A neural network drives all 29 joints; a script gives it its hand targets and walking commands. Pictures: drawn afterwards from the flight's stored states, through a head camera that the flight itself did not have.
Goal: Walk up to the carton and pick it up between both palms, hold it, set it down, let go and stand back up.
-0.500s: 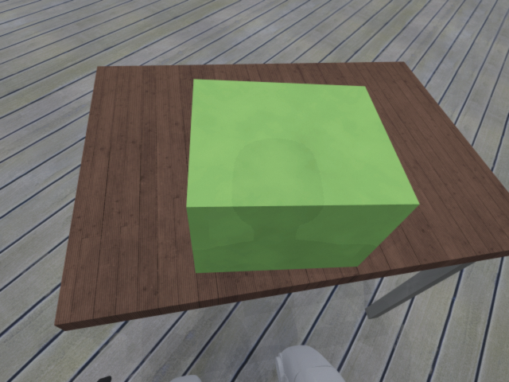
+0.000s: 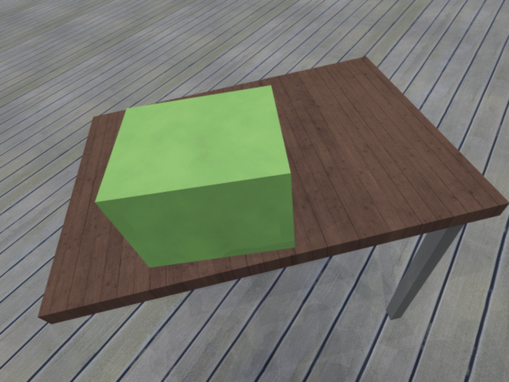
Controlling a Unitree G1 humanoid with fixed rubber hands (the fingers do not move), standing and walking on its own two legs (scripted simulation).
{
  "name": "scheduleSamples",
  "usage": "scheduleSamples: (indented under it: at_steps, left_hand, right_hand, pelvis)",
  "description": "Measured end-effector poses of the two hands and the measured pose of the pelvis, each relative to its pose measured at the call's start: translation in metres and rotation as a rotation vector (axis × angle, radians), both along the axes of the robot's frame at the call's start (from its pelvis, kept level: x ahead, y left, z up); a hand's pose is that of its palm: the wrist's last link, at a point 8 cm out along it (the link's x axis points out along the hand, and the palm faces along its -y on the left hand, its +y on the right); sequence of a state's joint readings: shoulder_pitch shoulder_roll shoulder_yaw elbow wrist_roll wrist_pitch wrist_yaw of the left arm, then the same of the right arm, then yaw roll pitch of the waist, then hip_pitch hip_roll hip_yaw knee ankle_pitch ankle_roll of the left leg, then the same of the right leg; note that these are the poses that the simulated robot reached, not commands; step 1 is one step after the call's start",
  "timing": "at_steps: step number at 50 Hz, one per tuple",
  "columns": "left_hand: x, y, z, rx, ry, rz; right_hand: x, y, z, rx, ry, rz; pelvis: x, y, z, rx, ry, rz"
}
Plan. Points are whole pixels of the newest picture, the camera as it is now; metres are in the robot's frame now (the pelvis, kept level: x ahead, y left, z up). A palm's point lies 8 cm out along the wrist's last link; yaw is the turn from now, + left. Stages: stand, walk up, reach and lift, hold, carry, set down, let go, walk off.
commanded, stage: walk up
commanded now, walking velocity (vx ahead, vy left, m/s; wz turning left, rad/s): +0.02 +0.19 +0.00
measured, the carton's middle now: (209, 177) +0.47 +0.09 +0.05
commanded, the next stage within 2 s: none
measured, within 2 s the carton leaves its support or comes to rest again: neither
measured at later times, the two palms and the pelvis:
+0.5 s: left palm out of the picture -0.05 +0.35 -0.16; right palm out of the picture +0.05 -0.11 -0.12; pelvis +0.00 +0.11 +0.00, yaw +1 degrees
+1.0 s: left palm out of the picture +0.13 +0.33 -0.14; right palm out of the picture -0.01 -0.06 -0.16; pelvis +0.07 +0.12 -0.01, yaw +0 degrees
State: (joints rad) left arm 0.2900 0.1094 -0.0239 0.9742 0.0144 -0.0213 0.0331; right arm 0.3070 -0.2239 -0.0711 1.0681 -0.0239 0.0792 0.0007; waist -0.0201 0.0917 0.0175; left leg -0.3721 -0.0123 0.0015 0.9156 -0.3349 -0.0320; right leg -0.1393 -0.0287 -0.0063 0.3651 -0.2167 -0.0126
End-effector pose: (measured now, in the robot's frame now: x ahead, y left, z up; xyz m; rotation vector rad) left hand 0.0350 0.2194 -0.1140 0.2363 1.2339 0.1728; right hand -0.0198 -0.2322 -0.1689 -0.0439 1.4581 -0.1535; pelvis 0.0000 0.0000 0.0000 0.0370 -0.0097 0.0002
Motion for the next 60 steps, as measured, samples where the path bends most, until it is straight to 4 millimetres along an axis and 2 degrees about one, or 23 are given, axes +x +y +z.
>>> scheduleSamples:
  at_steps: [4,7,10,13,18,21,23,26,33,37,41,45,49,52,55,60]
  left_hand:
    - [-0.015,0.013,0.006,0.040,0.004,0.043]
    - [-0.037,0.030,0.009,0.065,0.050,0.070]
    - [-0.061,0.047,0.007,0.071,0.095,0.094]
    - [-0.081,0.063,-0.001,0.048,0.131,0.115]
    - [-0.108,0.094,-0.027,-0.022,0.184,0.164]
    - [-0.113,0.114,-0.043,-0.061,0.231,0.163]
    - [-0.105,0.123,-0.044,-0.083,0.244,0.155]
    - [-0.080,0.135,-0.042,-0.117,0.217,0.119]
    - [-0.024,0.153,-0.046,-0.143,0.183,0.078]
    - [0.004,0.154,-0.050,-0.129,0.191,0.065]
    - [0.040,0.145,-0.050,-0.107,0.154,0.036]
    - [0.077,0.129,-0.045,-0.076,0.092,0.008]
    - [0.096,0.114,-0.032,-0.064,0.034,-0.011]
    - [0.099,0.105,-0.030,-0.063,0.012,-0.005]
    - [0.098,0.105,-0.031,-0.054,-0.006,0.020]
    - [0.084,0.111,-0.033,-0.068,0.024,0.051]
  right_hand:
    - [0.001,-0.009,0.001,-0.021,0.029,0.040]
    - [0.015,-0.012,0.004,-0.042,-0.003,0.060]
    - [0.036,-0.005,0.009,-0.060,-0.055,0.083]
    - [0.059,0.012,0.015,-0.074,-0.111,0.114]
    - [0.095,0.056,0.025,-0.110,-0.210,0.169]
    - [0.098,0.087,0.034,-0.129,-0.266,0.162]
    - [0.088,0.104,0.042,-0.125,-0.269,0.146]
    - [0.066,0.123,0.051,-0.121,-0.217,0.113]
    - [0.012,0.149,0.053,-0.122,-0.051,0.040]
    - [-0.009,0.162,0.048,-0.102,0.032,0.007]
    - [-0.018,0.173,0.036,-0.059,0.092,-0.019]
    - [-0.014,0.176,0.018,0.000,0.123,-0.028]
    - [0.007,0.171,0.008,0.032,0.097,-0.024]
    - [0.027,0.163,0.004,0.030,0.068,-0.005]
    - [0.046,0.152,0.001,0.008,0.036,0.023]
    - [0.064,0.143,0.005,-0.021,0.004,0.037]
  pelvis:
    - [-0.006,0.006,0.001,0.018,0.019,0.003]
    - [-0.010,0.014,0.003,0.029,0.028,0.006]
    - [-0.015,0.025,0.002,0.029,0.033,0.012]
    - [-0.018,0.039,0.000,0.017,0.036,0.018]
    - [-0.016,0.075,-0.011,-0.019,0.038,0.017]
    - [-0.012,0.095,-0.013,-0.013,0.015,0.001]
    - [-0.005,0.105,-0.007,-0.048,0.017,0.006]
    - [0.005,0.117,0.001,-0.083,0.016,0.013]
    - [0.026,0.132,0.004,-0.094,0.013,0.010]
    - [0.038,0.133,0.000,-0.074,0.015,-0.002]
    - [0.048,0.130,-0.006,-0.039,0.014,-0.014]
    - [0.058,0.124,-0.014,-0.012,0.011,-0.016]
    - [0.066,0.119,-0.011,-0.040,-0.007,-0.002]
    - [0.069,0.115,-0.010,-0.039,-0.016,0.010]
    - [0.069,0.113,-0.012,-0.046,-0.024,0.011]
    - [0.074,0.113,-0.009,-0.038,-0.024,0.009]
